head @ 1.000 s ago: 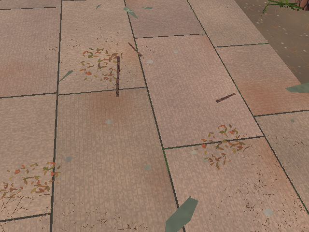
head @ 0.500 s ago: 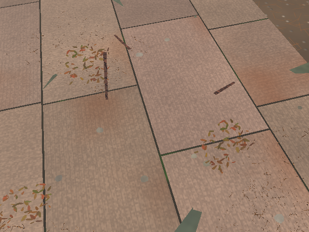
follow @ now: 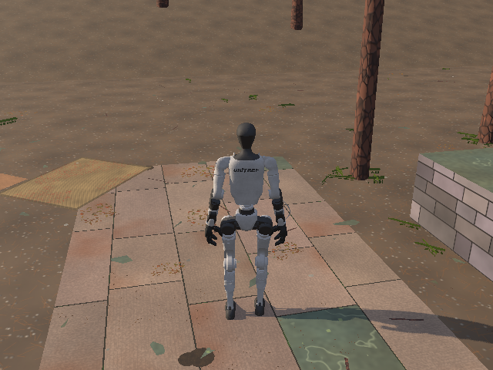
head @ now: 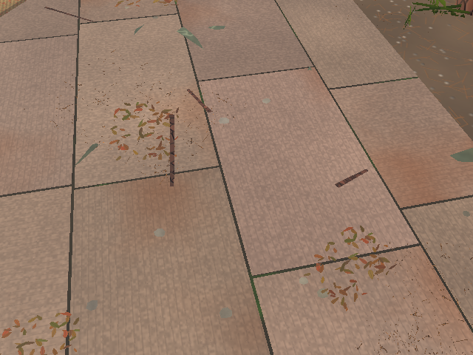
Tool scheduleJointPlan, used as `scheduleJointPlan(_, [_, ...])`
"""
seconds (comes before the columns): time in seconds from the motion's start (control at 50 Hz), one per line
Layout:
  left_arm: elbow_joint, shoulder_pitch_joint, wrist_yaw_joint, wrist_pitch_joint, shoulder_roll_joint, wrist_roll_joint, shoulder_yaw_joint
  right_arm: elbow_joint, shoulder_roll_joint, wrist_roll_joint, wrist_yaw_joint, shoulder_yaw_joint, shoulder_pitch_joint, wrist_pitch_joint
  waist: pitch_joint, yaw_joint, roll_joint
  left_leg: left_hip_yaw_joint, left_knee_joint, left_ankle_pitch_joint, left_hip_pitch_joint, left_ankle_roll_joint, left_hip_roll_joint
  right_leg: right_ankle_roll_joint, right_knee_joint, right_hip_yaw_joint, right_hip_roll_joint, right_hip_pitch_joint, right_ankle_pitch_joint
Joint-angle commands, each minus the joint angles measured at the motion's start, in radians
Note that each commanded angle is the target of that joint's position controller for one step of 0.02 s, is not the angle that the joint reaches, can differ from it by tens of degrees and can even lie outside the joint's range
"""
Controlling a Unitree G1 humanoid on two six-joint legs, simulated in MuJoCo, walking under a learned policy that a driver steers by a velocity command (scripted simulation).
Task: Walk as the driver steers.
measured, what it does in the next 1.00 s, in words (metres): stands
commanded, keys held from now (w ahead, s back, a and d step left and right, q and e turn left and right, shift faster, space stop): no key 1.00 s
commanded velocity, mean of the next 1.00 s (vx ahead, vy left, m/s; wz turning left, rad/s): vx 0.00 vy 0.00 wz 0.00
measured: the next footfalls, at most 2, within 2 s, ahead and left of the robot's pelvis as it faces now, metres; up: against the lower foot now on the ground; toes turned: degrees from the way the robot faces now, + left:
right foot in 1.54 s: +0.15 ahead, -0.11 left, +0.00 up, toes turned -4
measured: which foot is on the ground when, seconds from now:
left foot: down 0.00-1.00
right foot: down 0.00-1.00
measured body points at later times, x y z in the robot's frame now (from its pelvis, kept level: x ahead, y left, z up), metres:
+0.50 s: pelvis +0.02 +0.01 +0.00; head +0.02 +0.01 +0.45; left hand +0.00 +0.23 -0.16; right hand +0.00 -0.21 -0.16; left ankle -0.01 +0.11 -0.74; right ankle +0.03 -0.09 -0.74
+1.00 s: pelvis +0.02 +0.01 +0.00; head +0.03 +0.02 +0.45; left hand -0.01 +0.22 -0.16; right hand -0.01 -0.19 -0.16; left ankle -0.01 +0.11 -0.74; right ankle +0.03 -0.09 -0.74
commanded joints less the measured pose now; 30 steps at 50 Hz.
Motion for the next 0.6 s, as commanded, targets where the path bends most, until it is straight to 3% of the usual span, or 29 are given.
scheduleJointPlan(0.02, [-0.003, 0.038, 0.006, -0.006, 0.07, 0.0, 0.008, -0.002, -0.085, 0.0, -0.004, -0.011, 0.058, -0.005, 0.031, -0.005, 0.004, -0.105, -0.084, 0.079, -0.062, 0.033, 0.106, -0.008, -0.061, 0.127, -0.114, 0.029, 0.054])
scheduleJointPlan(0.6, [0.082, 0.077, 0.016, 0.001, 0.024, -0.001, 0.0, 0.06, -0.039, -0.001, -0.013, 0.005, 0.116, -0.005, 0.058, -0.005, 0.007, -0.098, -0.087, 0.105, -0.052, 0.037, 0.099, -0.002, -0.047, 0.121, -0.121, 0.039, 0.082])
Velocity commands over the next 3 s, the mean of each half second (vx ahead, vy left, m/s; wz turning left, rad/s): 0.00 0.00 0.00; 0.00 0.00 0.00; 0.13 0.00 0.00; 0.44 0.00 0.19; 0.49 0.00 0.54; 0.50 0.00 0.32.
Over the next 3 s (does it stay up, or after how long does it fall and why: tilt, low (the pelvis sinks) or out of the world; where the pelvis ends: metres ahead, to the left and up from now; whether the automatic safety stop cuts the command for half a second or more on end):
stays up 0.86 0.13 -0.01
